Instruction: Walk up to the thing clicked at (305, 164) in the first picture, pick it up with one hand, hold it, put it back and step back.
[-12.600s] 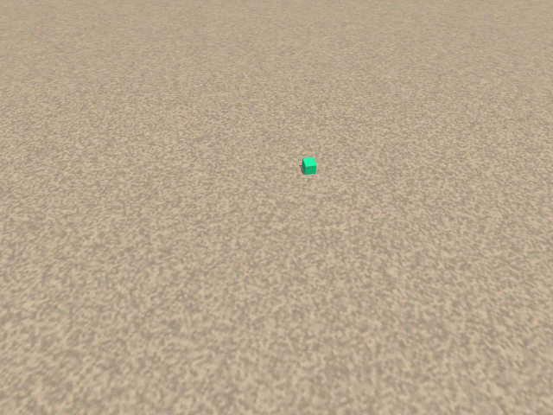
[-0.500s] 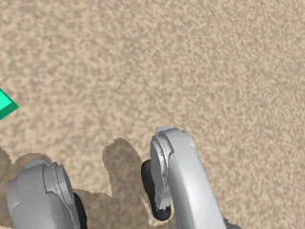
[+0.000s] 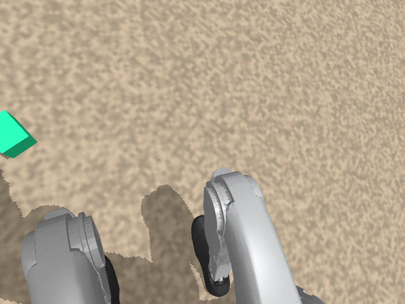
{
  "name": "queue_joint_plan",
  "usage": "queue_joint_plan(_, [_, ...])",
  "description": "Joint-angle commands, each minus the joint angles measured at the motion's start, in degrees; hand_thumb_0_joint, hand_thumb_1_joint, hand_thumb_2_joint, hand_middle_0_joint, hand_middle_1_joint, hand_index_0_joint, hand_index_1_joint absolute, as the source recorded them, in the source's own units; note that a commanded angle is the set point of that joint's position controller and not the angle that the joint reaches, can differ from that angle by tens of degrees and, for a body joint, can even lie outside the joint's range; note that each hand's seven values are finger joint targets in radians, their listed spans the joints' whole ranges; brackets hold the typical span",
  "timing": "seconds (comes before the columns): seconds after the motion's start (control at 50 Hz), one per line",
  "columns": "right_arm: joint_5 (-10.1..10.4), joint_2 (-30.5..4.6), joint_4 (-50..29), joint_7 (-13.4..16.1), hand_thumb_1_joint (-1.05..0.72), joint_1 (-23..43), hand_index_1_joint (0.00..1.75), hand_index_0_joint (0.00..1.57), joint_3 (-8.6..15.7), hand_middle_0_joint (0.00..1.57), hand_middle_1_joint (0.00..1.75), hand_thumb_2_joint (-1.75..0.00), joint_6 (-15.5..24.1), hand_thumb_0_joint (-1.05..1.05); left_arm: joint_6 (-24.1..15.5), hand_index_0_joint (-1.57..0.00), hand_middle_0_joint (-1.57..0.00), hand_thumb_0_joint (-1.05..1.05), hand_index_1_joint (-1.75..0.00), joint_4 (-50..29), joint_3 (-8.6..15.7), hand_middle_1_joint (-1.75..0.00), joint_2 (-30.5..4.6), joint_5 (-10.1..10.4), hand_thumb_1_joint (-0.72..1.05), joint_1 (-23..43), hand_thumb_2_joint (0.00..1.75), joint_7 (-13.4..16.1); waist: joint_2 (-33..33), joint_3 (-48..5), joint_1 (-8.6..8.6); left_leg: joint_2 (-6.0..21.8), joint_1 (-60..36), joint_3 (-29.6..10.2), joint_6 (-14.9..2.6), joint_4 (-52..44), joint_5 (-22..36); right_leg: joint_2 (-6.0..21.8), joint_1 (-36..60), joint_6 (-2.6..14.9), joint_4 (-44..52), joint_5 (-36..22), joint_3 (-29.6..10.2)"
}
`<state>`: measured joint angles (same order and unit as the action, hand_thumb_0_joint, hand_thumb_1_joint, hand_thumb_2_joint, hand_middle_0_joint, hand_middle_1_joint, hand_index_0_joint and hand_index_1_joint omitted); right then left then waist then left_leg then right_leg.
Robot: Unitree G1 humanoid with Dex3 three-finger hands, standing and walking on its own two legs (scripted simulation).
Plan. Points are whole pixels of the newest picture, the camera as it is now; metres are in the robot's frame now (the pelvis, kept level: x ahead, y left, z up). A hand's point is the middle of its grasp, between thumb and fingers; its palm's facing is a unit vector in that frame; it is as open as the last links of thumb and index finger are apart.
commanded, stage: rise first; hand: left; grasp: from above
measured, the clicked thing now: (9, 134) +0.50 +0.30 -0.29
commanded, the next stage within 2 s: none
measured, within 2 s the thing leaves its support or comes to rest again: neither
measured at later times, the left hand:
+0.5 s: hand out of the picture +0.46 +0.33 -0.17, palm faces -0.30 -0.30 -0.91, open 13.7 cm
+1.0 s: hand out of the picture +0.46 +0.34 -0.17, palm faces -0.31 -0.30 -0.90, open 13.6 cm
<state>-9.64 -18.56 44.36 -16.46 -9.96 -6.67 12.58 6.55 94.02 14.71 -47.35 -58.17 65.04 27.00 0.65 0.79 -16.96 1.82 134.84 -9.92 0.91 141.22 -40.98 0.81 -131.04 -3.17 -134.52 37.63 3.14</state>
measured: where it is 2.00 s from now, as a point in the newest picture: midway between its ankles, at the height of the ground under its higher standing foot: (164, 290)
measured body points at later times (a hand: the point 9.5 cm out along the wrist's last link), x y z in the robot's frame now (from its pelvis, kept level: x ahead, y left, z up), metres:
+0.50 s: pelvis +0.00 +0.00 +0.00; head +0.26 +0.06 +0.36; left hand +0.48 +0.35 -0.12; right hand +0.02 -0.27 -0.09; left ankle +0.06 +0.13 -0.28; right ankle +0.11 -0.13 -0.28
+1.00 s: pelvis +0.00 +0.00 +0.00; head +0.25 +0.07 +0.36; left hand +0.48 +0.35 -0.12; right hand +0.02 -0.26 -0.09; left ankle +0.06 +0.13 -0.28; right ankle +0.11 -0.13 -0.28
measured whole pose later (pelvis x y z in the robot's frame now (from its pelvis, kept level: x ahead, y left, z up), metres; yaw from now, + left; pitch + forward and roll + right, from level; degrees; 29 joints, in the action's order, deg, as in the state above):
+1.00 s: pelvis +0.00 +0.00 +0.00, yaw +0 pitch +33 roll -9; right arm -10.3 -18.8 45.5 -16.7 -10.6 -7.0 14.5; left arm 5.6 96.0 14.1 -47.5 -58.7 65.2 27.4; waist 0.7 0.9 -17.4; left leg 1.7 134.9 -9.9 0.9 141.7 -40.7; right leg 0.5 -131.2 -3.4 -134.9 37.2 3.0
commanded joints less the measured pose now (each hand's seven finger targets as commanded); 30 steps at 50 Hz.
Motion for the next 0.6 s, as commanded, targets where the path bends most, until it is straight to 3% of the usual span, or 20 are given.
queue_joint_plan(0.0, [0.5, -15.5, 1.1, 0.3, -0.92, -13.5, 0.30, 0.20, 4.2, 0.20, 0.30, -0.91, 0.0, 0.00, 0.3, -0.13, -0.12, 0.00, -1.07, -7.0, -1.1, -1.08, -14.4, -0.6, -0.52, 17.5, 0.94, 2.2, -20.6, -38.5, -0.90, -0.8, -27.5, 6.5, -1.88, -15.1, 12.9, -3.0, 20.2, 4.77, 11.7, -12.2, 7.3])
queue_joint_plan(0.02, [0.4, -15.6, 1.4, 0.4, -0.92, -13.8, 0.30, 0.20, 4.1, 0.20, 0.30, -0.91, 0.1, 0.00, 0.3, -0.13, -0.12, 0.00, -1.06, -4.7, -1.0, -1.07, -13.6, -0.6, -0.53, 17.1, 0.95, 2.2, -19.1, -36.6, -1.78, -0.9, -26.8, 6.5, -1.96, -14.8, 12.3, -2.8, 19.7, 4.72, 11.7, -11.8, 7.4])
queue_joint_plan(0.06, [0.2, -15.5, 1.4, 0.5, -0.92, -13.9, 0.30, 0.20, 3.9, 0.20, 0.30, -0.91, 0.3, 0.00, -0.1, -0.14, -0.13, 0.00, -1.06, -5.1, -1.5, -1.07, -13.8, -0.9, -0.52, 17.7, 0.94, 1.9, -19.1, -37.2, -1.93, -0.9, -27.1, 6.6, -2.02, -14.3, 12.3, -3.0, 20.5, 4.69, 11.9, -11.7, 7.3])
queue_joint_plan(0.1, [0.2, -15.7, 1.3, 0.6, -0.92, -13.6, 0.30, 0.20, 3.8, 0.20, 0.30, -0.91, 0.6, 0.00, -0.6, -0.14, -0.12, 0.00, -1.06, -5.7, -0.6, -1.08, -15.3, -0.8, -0.51, 17.5, 0.93, 2.2, -19.6, -38.1, -0.89, -1.0, -27.1, 6.6, -1.95, -14.7, 11.9, -2.9, 20.6, 4.70, 11.7, -11.3, 7.3])
queue_joint_plan(0.18, [-0.2, -15.3, 1.2, 0.6, -0.92, -13.5, 0.30, 0.20, 3.5, 0.20, 0.30, -0.91, 0.8, 0.00, -1.1, -0.15, -0.13, 0.00, -1.05, -4.5, -1.7, -1.07, -14.5, -1.4, -0.49, 17.5, 0.92, 2.1, -19.0, -36.9, -2.13, -0.9, -26.4, 6.8, -2.11, -14.2, 11.3, -3.1, 20.8, 4.62, 12.0, -10.7, 7.2])
queue_joint_plan(0.24, [-0.3, -15.4, 1.2, 0.6, -0.92, -13.9, 0.30, 0.20, 3.4, 0.20, 0.30, -0.91, 1.0, 0.00, -1.7, -0.15, -0.14, 0.00, -1.05, -7.1, -0.5, -1.06, -16.2, -1.2, -0.50, 18.3, 0.93, 3.1, -21.1, -40.4, -0.96, -0.7, -28.3, 6.9, -1.85, -14.4, 12.7, -3.1, 22.8, 4.71, 11.8, -12.1, 7.2])
queue_joint_plan(0.3, [-0.3, -15.3, 1.1, 0.4, -0.92, -14.1, 0.30, 0.20, 3.6, 0.20, 0.30, -0.91, 0.9, 0.00, -1.1, -0.15, -0.14, 0.00, -1.04, -5.9, -0.9, -1.05, -14.6, -1.6, -0.51, 17.4, 0.93, 3.2, -20.6, -38.9, -1.73, -0.7, -27.6, 6.9, -1.99, -14.2, 12.9, -3.0, 21.7, 4.63, 11.7, -12.3, 7.2])
queue_joint_plan(0.34, [-0.2, -15.4, 1.4, 0.5, -0.92, -14.0, 0.30, 0.20, 3.8, 0.20, 0.30, -0.91, 0.9, 0.00, -1.0, -0.15, -0.14, 0.00, -1.04, -6.0, 0.0, -1.06, -15.4, -0.7, -0.50, 17.1, 0.92, 3.5, -20.6, -39.7, -0.62, -0.5, -27.3, 6.9, -1.93, -14.4, 12.5, -3.2, 22.1, 4.64, 12.1, -11.9, 7.3])
queue_joint_plan(0.44, [-0.2, -15.5, 1.6, 0.3, -0.92, -14.1, 0.30, 0.20, 3.7, 0.20, 0.30, -0.91, 1.1, 0.00, -0.4, -0.14, -0.13, 0.00, -1.05, -5.8, -0.1, -1.06, -15.7, -0.7, -0.51, 17.9, 0.93, 3.4, -18.8, -39.0, -1.48, -0.6, -25.7, 6.8, -2.33, -13.6, 12.8, -3.2, 22.2, 4.38, 11.9, -12.4, 7.1])
queue_joint_plan(0.46, [-0.3, -15.0, 1.6, 0.2, -0.92, -14.2, 0.30, 0.20, 3.5, 0.20, 0.30, -0.91, 1.1, 0.00, -0.4, -0.15, -0.13, 0.00, -1.05, -4.3, -1.1, -1.06, -14.5, -0.7, -0.50, 16.6, 0.92, 3.0, -18.4, -37.9, -1.49, -0.6, -25.3, 7.1, -2.37, -13.3, 13.0, -3.3, 23.2, 4.36, 12.2, -12.7, 6.8])
queue_joint_plan(0.52, [0.0, -15.5, 1.6, 0.3, -0.92, -13.6, 0.30, 0.20, 3.7, 0.20, 0.30, -0.91, 1.5, 0.00, -0.5, -0.15, -0.14, 0.00, -1.04, -6.9, 0.5, -1.06, -17.2, -0.7, -0.49, 17.0, 0.91, 3.4, -20.2, -39.9, -0.23, -0.7, -26.5, 6.9, -2.16, -14.3, 12.4, -3.3, 22.7, 4.57, 11.9, -11.8, 6.9])
queue_joint_plan(0.58, [-0.1, -15.5, 1.7, 0.0, -0.92, -13.8, 0.30, 0.20, 3.9, 0.20, 0.30, -0.91, 1.6, 0.00, 0.0, -0.14, -0.14, 0.00, -1.04, -5.6, -0.8, -1.05, -14.2, -1.3, -0.50, 16.8, 0.92, 3.0, -20.5, -38.2, -1.40, -0.7, -27.6, 6.4, -1.90, -14.7, 12.2, -3.1, 20.0, 4.83, 11.2, -11.3, 7.7])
